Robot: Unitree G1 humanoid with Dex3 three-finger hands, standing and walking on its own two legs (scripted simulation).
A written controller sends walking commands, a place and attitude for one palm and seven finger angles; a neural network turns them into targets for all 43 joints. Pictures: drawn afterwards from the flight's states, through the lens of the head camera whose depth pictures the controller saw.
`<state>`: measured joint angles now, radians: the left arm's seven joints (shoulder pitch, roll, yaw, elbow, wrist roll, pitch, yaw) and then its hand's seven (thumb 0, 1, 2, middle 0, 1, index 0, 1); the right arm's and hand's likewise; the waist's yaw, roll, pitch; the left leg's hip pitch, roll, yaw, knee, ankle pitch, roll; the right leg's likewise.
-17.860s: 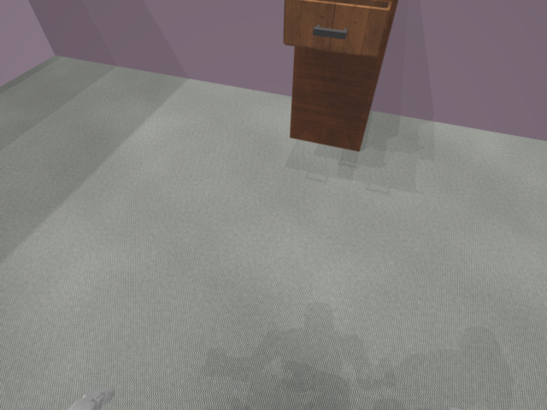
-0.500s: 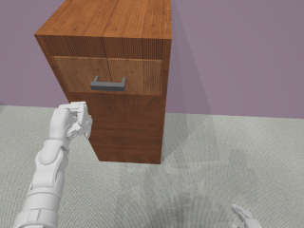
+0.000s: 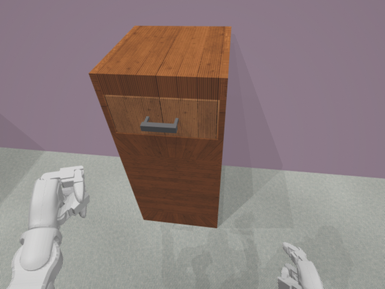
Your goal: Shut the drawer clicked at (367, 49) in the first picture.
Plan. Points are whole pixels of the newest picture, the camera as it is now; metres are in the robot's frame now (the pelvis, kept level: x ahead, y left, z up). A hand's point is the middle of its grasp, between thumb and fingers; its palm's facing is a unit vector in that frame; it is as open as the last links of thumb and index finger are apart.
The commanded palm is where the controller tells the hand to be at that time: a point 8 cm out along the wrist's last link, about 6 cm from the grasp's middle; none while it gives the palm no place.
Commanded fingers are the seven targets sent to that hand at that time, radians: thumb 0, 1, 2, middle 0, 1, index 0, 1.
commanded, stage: draw the hand back to the body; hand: left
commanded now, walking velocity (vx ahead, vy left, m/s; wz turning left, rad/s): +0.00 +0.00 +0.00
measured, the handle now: (160, 123) +0.62 +0.18 -0.01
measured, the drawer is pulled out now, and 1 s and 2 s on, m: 0.00 0.00 0.00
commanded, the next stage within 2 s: step back with the hand held close in 0.40 s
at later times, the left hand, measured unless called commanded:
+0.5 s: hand (52, 218) +0.18 +0.25 +0.15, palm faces +0.42 -0.84 -0.36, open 3.3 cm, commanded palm +0.13 +0.28 +0.17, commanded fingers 0.00 0.90 0.90 -1.40 -1.60 -1.40 -1.60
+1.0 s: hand (32, 227) +0.16 +0.26 +0.15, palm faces +0.30 -0.81 -0.50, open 3.3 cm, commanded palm +0.10 +0.30 +0.17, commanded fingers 0.00 0.90 0.90 -1.40 -1.60 -1.40 -1.60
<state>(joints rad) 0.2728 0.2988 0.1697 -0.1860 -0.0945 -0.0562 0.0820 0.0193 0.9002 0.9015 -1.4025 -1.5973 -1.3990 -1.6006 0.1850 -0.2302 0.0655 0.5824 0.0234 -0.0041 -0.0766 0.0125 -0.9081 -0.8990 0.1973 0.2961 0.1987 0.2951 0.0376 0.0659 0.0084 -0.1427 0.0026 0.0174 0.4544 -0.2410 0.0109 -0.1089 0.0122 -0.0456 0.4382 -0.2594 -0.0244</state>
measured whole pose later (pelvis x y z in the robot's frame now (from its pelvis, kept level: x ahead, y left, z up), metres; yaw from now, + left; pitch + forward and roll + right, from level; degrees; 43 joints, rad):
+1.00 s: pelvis -0.03 +0.02 +0.00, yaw +0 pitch +1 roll -1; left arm 0.64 0.41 0.36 -0.58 -0.07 -0.17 0.11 0.02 0.89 0.90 -1.40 -1.60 -1.40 -1.60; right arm 0.18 -0.23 -0.01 0.53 0.01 0.04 -0.08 0.01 -0.91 -0.90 0.20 0.30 0.20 0.29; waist 0.01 0.02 0.05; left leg -0.29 -0.02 0.02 0.47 -0.19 0.04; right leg -0.26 -0.01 -0.04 0.45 -0.20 0.01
